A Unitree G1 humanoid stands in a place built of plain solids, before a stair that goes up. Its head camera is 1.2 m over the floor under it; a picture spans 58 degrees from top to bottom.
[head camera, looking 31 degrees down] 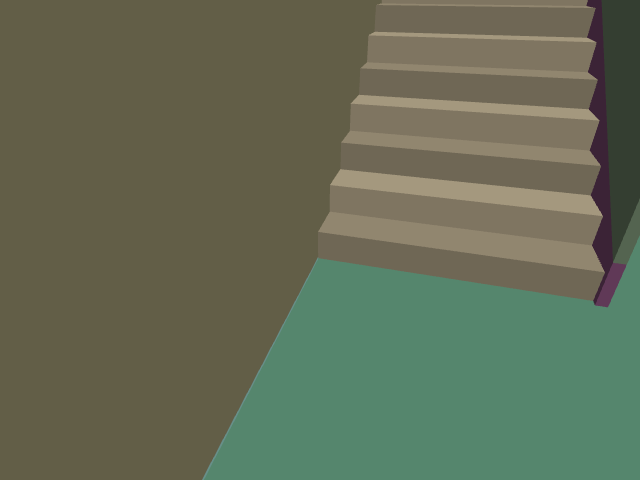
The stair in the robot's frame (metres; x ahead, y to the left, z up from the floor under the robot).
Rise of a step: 0.15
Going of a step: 0.22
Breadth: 1.25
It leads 16 degrees to the right of straight ahead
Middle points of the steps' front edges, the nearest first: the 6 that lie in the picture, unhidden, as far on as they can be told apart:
1.65 -0.59 0.15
1.86 -0.65 0.31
2.08 -0.71 0.46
2.29 -0.77 0.61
2.51 -0.83 0.76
2.72 -0.89 0.91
